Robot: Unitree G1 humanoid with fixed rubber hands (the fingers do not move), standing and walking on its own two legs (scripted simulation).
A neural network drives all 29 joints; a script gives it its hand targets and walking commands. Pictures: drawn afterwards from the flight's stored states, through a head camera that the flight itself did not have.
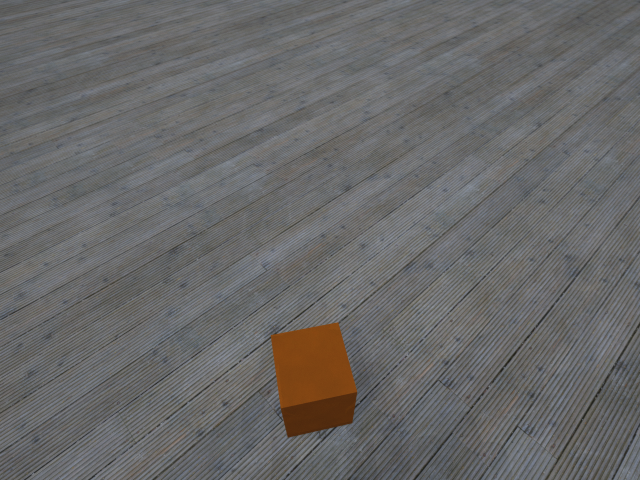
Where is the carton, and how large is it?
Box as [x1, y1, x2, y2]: [271, 322, 356, 437]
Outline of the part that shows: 337,322 271,335 280,406 288,437 346,424 352,421 356,389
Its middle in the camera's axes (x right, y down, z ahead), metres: -0.02 +0.41 +1.15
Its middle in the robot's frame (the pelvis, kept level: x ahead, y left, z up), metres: +0.52 +0.05 -0.66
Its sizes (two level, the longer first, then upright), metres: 0.210 0.200 0.250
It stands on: the floor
